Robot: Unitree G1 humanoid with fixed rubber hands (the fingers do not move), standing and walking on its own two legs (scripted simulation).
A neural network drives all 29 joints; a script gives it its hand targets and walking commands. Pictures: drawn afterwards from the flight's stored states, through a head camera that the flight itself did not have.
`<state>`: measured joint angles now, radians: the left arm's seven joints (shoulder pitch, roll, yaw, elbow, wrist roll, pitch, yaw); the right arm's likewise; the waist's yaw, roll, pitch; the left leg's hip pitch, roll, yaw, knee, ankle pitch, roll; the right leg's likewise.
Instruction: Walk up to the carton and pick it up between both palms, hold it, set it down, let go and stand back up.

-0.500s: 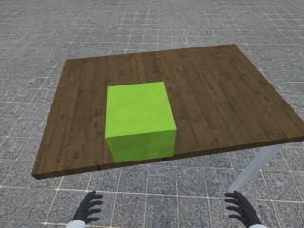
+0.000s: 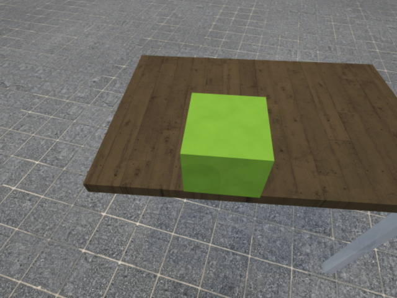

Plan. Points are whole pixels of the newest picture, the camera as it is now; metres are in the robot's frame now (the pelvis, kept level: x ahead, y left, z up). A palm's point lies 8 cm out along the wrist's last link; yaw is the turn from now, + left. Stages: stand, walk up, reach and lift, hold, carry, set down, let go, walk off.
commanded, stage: stand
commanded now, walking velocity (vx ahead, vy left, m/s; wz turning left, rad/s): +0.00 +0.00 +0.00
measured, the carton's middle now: (225, 143) +0.45 -0.03 +0.03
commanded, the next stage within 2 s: none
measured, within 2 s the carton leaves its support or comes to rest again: neither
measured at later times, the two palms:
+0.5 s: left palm out of the picture -0.05 +0.20 -0.12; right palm out of the picture +0.00 -0.25 -0.12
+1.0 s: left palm out of the picture -0.15 +0.18 -0.12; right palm out of the picture -0.13 -0.24 -0.13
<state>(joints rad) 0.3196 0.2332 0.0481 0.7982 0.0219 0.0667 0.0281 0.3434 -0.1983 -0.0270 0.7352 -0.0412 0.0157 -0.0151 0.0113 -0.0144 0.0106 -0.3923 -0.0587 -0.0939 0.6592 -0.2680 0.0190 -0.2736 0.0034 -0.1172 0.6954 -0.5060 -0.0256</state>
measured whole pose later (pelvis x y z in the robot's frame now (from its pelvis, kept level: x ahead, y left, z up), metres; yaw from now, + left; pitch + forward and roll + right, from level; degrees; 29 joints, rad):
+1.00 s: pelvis -0.09 -0.04 +0.02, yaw +6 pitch -1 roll +0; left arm 0.35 0.14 0.02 1.10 0.02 0.01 0.03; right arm 0.41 -0.12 0.01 1.10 -0.02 0.01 -0.03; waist 0.01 0.01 0.03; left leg -0.22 0.00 -0.07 0.42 -0.18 -0.02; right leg -0.24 0.03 -0.12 0.40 -0.15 -0.08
